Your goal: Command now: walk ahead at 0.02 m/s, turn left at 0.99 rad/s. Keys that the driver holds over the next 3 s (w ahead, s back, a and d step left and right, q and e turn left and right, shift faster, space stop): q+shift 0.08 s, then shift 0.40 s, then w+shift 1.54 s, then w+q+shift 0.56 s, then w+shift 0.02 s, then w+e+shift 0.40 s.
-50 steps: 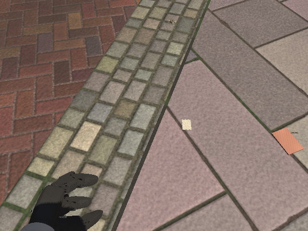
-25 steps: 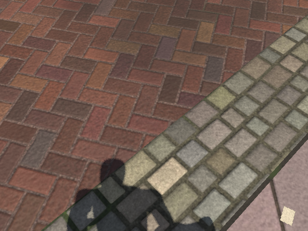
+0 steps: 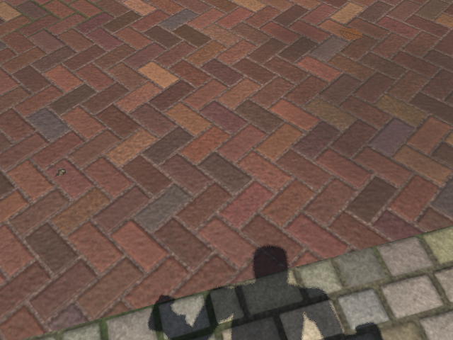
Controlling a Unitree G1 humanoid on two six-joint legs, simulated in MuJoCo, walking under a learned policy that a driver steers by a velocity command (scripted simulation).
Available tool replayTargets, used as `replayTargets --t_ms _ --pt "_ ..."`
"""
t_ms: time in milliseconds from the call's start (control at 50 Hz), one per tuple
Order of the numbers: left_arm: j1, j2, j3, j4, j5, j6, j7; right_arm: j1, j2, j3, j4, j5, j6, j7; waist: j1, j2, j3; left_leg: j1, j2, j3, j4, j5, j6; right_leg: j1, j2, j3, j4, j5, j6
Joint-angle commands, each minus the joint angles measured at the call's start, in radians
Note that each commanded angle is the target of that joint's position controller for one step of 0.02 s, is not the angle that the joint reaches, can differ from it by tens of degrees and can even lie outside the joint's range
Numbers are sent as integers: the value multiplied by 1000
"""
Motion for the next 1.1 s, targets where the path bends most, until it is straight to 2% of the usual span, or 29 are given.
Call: replayTargets --t_ms 20,60,100,180,280,340,380,400,420,440,460,480,500,520,540,560,600,660,780,820,840,860,880,900,920,940,980,1040,1100 --pt "-73 106 28 -88 3 -3 -9 53 -134 -31 -49 -20 -2 13 -11 -110 -78 -108 120 138 386 -16 -32 69 -316 183 -178 71 -173" --pt "-82 89 19 -107 6 3 -8 97 -116 -22 -32 -3 18 36 -13 -158 -72 -126 139 194 521 23 -34 63 -264 57 -157 174 -162" --pt "-16 90 21 -97 9 0 -13 46 -104 -10 -47 10 24 41 22 -151 -61 -158 171 223 484 35 -44 110 -258 14 -144 220 -167" --pt "111 121 42 -48 8 -12 -23 -23 -60 12 -63 10 27 37 71 -185 -81 -170 183 232 331 -22 -57 245 -295 19 -95 373 -189" --pt "99 129 53 -29 6 -14 -45 -54 -13 40 -62 18 29 26 64 -234 -114 30 194 287 70 -83 -22 183 -310 -27 -57 399 -192" --pt "126 140 58 0 3 -3 -55 -49 -4 52 -52 21 21 14 63 -260 -121 144 184 325 -131 -59 7 164 -313 -26 -10 443 -186" --pt "142 134 55 22 -15 7 -57 4 2 61 -22 3 2 2 19 -200 -117 313 196 314 -467 200 37 83 -285 -66 70 389 -118" --pt "196 85 45 25 -13 6 -60 0 -51 54 -23 -15 -10 -3 39 -51 -152 452 343 117 -540 230 63 -40 -234 -114 177 170 -49" --pt "195 -11 16 -27 -3 3 -64 -55 -155 39 -53 -3 -16 -5 69 208 -122 450 603 -164 -504 609 175 -230 -85 -212 274 -366 23" --pt "137 50 29 -9 -5 25 -47 -3 -101 45 -26 -1 -26 -11 -7 131 -139 340 613 -90 -450 687 273 -133 -114 -101 382 -441 24" --pt "144 57 33 0 -20 35 -49 -60 -42 67 -18 0 -30 -13 37 113 -95 314 555 -16 -455 675 271 -132 -108 -87 424 -403 22" --pt "154 62 37 20 -20 37 -51 -115 -8 80 -16 -2 -29 -17 57 111 -62 285 495 46 -469 622 233 -128 -109 -81 417 -345 22" --pt "175 84 45 28 4 31 -58 -69 -35 69 6 -2 -26 -21 43 156 -87 350 445 47 -516 361 212 -169 -92 -123 445 -303 22" --pt "185 105 53 44 26 28 -71 -15 -39 67 30 -2 -25 -21 20 168 -83 382 426 23 -566 78 214 -213 -94 -130 472 -269 22" --pt "165 114 58 45 29 25 -84 9 -44 66 43 -2 -25 -16 9 166 -57 394 427 -20 -613 -148 214 -268 -90 -133 483 -250 20" --pt "130 112 60 35 23 21 -95 19 -51 62 51 -1 -30 -10 0 158 -18 398 440 -57 -650 -247 218 -324 -92 -132 483 -229 19" --pt "79 86 57 23 14 4 -107 35 -56 56 66 1 -53 -5 -3 117 23 412 460 -75 -680 -242 228 -387 -107 -124 448 -173 21" --pt "56 56 52 24 15 -21 -108 48 -58 48 82 6 -87 -10 1 97 3 406 465 -51 -685 -187 234 -366 -115 -123 366 -130 27" --pt "36 39 42 8 -3 -40 -102 8 -90 32 80 13 -112 1 27 80 23 169 467 8 -658 -153 232 -84 -102 -159 140 -119 -9" --pt "131 43 44 34 1 -52 -91 -19 -88 31 77 17 -111 4 88 15 15 45 448 39 -579 -180 219 115 -77 -193 66 -86 -32" --pt "248 62 50 70 2 -64 -80 -32 -62 40 73 6 -114 4 144 -43 -7 -61 407 79 -458 -156 205 282 -72 -185 40 -132 -42" --pt "437 136 71 120 14 -80 -63 -70 6 62 51 -10 -122 7 235 -222 -75 -194 296 191 -114 -65 170 473 -201 12 -58 -336 -68" --pt "503 258 94 119 25 -90 -61 -120 78 84 -18 7 -137 7 248 -422 -105 -437 166 285 229 -124 135 541 -442 494 -277 -745 -142" --pt "402 198 81 98 25 -85 -64 -105 17 72 -11 -7 -135 3 172 -213 -63 -517 205 164 389 -19 152 451 -479 623 -284 -797 -181" --pt "312 149 67 73 14 -85 -69 -105 -9 65 -1 -15 -135 13 123 -115 -35 -529 260 153 422 81 149 396 -437 501 -243 -699 -163" --pt "267 117 58 63 9 -91 -74 -63 -20 64 19 -20 -136 26 84 -83 -58 -462 295 170 399 142 130 342 -380 388 -244 -603 -142" --pt "243 92 45 64 1 -105 -71 -38 -18 65 40 -39 -119 46 51 -113 -48 -387 337 228 376 199 84 238 -309 256 -312 -510 -131" --pt "314 78 43 112 -7 -122 -75 -121 10 76 14 -29 -94 54 60 -97 33 -458 361 270 345 304 50 203 -273 160 -384 -380 -161" --pt "383 55 38 149 -16 -130 -79 -251 20 83 -25 -24 -92 56 89 -75 77 -477 359 323 204 377 34 214 -237 55 -421 -188 -171"
Next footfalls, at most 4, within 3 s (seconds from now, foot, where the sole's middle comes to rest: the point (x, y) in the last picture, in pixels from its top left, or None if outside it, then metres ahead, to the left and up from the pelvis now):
0.40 left None -0.01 0.10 -0.78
0.86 right None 0.17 -0.09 -0.78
1.34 left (167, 316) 0.54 0.21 -0.78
1.80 right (180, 180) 1.03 0.18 -0.78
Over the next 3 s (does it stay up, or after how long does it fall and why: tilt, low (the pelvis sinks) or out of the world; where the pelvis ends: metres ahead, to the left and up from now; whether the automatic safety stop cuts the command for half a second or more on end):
stays up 1.86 0.71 0.00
